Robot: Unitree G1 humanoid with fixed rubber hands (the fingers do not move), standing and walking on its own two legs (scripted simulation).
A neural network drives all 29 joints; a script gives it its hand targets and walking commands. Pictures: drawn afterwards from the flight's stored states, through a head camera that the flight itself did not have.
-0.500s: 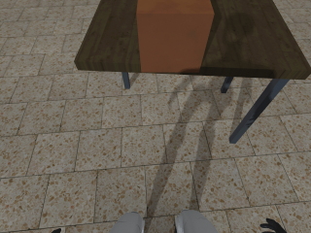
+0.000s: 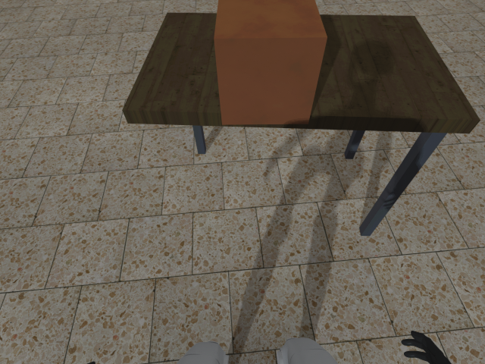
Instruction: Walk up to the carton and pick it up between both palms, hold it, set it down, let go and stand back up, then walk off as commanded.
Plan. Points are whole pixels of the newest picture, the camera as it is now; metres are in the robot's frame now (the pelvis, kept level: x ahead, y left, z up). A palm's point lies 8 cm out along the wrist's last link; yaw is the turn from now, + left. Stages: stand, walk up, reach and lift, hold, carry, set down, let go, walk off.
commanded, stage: stand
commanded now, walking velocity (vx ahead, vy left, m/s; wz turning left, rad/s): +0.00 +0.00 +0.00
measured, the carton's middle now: (264, 55) +0.75 -0.06 +0.08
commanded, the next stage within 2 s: none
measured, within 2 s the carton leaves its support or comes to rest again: neither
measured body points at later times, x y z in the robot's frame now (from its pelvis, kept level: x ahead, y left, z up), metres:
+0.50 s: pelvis +0.00 +0.00 +0.00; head +0.02 +0.00 +0.45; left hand +0.06 +0.31 -0.13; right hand +0.09 -0.31 -0.11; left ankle +0.03 +0.13 -0.70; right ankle +0.02 -0.12 -0.70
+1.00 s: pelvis -0.01 +0.00 +0.00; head +0.01 -0.01 +0.45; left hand +0.05 +0.31 -0.12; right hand +0.09 -0.31 -0.11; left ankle +0.03 +0.13 -0.70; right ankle +0.02 -0.12 -0.70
